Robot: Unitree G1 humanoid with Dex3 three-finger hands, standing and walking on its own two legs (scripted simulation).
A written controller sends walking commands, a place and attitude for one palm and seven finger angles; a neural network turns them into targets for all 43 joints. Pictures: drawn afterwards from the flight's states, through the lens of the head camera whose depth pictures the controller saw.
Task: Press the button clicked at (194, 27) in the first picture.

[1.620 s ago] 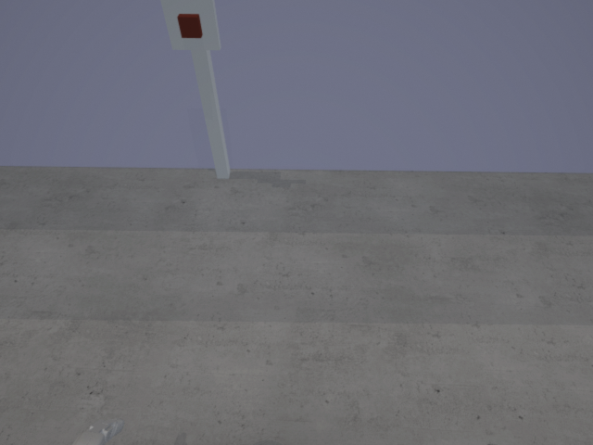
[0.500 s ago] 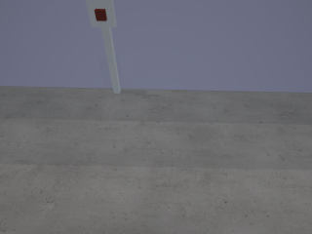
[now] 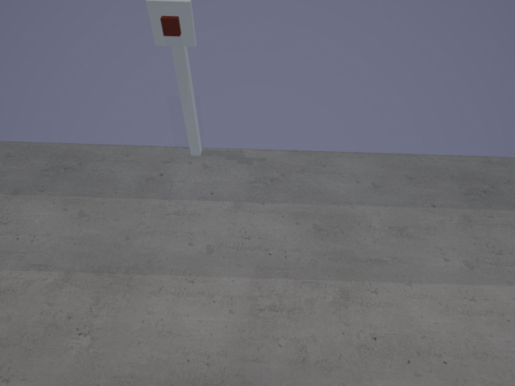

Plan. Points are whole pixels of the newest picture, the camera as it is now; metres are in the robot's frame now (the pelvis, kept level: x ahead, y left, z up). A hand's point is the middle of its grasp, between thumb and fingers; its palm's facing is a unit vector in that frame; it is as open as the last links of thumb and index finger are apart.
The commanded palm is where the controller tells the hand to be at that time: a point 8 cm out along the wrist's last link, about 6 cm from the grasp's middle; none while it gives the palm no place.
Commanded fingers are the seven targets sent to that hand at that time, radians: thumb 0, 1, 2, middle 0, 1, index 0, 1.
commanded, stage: walk to a spot facing it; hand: left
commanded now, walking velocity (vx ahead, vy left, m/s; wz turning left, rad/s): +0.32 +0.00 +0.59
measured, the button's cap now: (171, 25) +1.44 +0.45 -0.02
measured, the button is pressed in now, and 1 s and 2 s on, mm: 0 0 0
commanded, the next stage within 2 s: turn to face it in 1.36 s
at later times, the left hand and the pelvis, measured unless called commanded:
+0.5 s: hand out of the picture +0.09 +0.29 -0.19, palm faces +0.22 -0.96 -0.16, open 7.4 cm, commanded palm none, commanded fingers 0.00 0.90 0.90 -0.20 -0.30 -0.20 -0.30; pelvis +0.11 +0.10 +0.00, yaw +13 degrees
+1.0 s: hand (132, 268) +0.39 +0.31 -0.18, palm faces +0.33 -0.92 -0.19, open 7.4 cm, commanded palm none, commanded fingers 0.00 0.90 0.90 -0.20 -0.30 -0.20 -0.30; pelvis +0.36 +0.12 -0.02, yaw +17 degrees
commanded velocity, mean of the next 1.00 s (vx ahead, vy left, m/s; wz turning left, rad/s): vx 0.37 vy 0.00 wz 0.22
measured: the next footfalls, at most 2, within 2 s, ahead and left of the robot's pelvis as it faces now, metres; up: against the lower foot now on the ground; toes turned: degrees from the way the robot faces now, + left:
left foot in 0.30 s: +0.11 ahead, +0.16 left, +0.00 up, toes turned +17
right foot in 0.88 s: +0.47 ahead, +0.08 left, +0.00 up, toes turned +9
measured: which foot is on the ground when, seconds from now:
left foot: down 0.00-0.06, up 0.08-0.28, down 0.30-0.90, up 0.92-1.00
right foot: down 0.00-0.30, up 0.32-0.86, down 0.88-1.00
